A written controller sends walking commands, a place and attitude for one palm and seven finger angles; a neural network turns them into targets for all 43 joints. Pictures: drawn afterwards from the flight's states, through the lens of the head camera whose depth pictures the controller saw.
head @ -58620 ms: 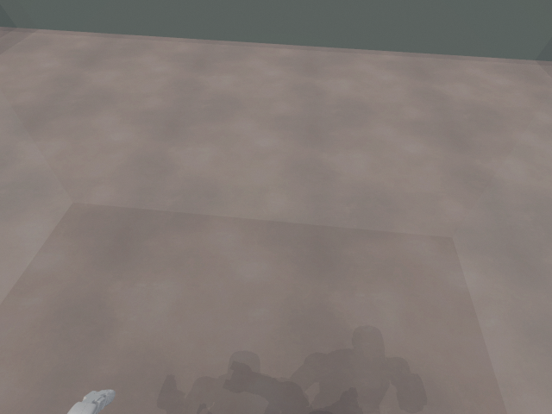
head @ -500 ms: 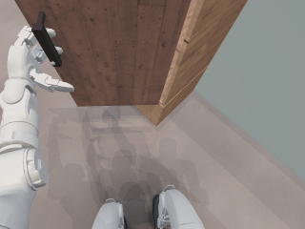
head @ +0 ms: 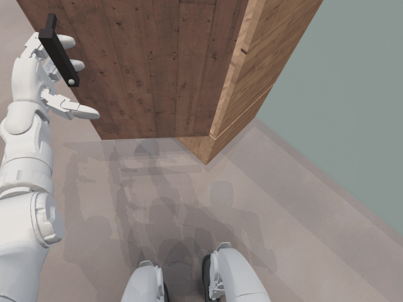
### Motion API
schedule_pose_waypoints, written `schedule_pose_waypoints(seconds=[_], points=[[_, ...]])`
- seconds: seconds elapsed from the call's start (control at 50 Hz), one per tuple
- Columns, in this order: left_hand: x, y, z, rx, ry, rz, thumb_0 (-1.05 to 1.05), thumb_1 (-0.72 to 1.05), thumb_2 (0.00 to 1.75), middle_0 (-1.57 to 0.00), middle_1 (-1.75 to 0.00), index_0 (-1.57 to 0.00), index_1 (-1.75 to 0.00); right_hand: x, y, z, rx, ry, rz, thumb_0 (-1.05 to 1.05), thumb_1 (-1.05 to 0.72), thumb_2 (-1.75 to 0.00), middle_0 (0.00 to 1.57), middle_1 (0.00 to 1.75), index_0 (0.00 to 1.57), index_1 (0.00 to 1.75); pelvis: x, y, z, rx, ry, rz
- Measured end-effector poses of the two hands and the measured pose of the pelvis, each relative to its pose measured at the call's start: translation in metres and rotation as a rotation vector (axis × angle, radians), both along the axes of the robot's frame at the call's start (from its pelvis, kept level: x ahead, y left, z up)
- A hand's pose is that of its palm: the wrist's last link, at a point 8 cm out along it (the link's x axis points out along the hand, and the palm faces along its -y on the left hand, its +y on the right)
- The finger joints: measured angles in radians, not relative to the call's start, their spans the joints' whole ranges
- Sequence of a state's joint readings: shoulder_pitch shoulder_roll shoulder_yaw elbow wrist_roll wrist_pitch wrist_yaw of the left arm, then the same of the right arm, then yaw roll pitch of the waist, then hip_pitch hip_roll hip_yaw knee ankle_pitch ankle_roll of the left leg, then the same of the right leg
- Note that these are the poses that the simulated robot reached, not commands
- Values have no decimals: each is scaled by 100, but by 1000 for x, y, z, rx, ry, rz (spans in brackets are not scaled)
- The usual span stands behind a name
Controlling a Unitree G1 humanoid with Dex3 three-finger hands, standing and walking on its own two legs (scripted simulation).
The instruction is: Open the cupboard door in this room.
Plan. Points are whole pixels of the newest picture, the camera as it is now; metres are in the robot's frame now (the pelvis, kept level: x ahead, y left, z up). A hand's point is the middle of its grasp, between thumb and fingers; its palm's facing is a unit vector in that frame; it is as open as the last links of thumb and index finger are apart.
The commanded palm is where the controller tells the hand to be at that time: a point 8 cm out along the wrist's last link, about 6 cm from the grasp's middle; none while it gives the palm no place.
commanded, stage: close the thumb around the handle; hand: left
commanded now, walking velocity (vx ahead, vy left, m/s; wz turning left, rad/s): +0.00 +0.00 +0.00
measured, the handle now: (63, 52) +0.58 +0.21 +0.06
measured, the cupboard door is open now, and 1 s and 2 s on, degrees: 48 50 96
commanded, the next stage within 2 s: pull the door open along its arc in 0.68 s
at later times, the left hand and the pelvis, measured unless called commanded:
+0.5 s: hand (69, 77) +0.53 +0.20 +0.06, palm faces -0.01 -1.00 -0.02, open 7.2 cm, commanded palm +0.50 +0.24 +0.06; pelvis +0.00 +0.00 +0.00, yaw +0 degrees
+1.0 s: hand (74, 84) +0.51 +0.19 +0.06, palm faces -0.01 -1.00 -0.02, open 5.7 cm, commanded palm +0.47 +0.23 +0.06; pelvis +0.01 +0.00 +0.00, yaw -1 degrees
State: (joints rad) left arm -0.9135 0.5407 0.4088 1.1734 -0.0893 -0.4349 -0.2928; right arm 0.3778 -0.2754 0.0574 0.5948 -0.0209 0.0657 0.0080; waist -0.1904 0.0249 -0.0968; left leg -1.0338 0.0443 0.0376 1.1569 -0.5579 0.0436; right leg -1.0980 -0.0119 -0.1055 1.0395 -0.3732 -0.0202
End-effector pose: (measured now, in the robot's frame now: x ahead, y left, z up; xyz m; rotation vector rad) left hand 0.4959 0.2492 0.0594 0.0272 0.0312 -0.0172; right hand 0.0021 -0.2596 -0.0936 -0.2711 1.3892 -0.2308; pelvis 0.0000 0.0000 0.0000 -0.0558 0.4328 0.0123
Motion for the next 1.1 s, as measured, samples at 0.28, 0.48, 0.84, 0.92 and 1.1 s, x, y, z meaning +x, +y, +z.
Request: schedule_pose_waypoints(seconds=[0.28,0.48,0.84,0.92,1.1], points=[[5,2,-1,-14,-2,5,-1,-10,46,-33,-125,-32,-124,-3,2,-1,-1,15,-4,0,-90,-90,21,30,21,30,1,2,-2,-3,8,-2],[11,5,-1,-10,-2,3,0,43,69,-38,-130,-36,-129,-3,3,0,-8,18,-4,0,-90,-90,21,30,21,30,1,3,-3,-6,16,-1],[7,-4,-1,-11,0,9,1,74,83,-36,-135,-36,-134,4,6,0,9,1,-10,0,-90,-90,21,30,21,30,5,3,1,-3,5,-5],[5,-4,-1,-9,-4,9,1,74,82,-36,-135,-35,-134,5,5,0,12,-1,-12,0,-90,-90,21,30,21,30,5,3,1,0,5,-8],[-26,-9,-2,-14,-9,-13,1,74,77,-36,-134,-35,-135,21,5,6,39,-52,-25,0,-90,-90,21,30,21,30,13,2,10,10,-19,-23]])
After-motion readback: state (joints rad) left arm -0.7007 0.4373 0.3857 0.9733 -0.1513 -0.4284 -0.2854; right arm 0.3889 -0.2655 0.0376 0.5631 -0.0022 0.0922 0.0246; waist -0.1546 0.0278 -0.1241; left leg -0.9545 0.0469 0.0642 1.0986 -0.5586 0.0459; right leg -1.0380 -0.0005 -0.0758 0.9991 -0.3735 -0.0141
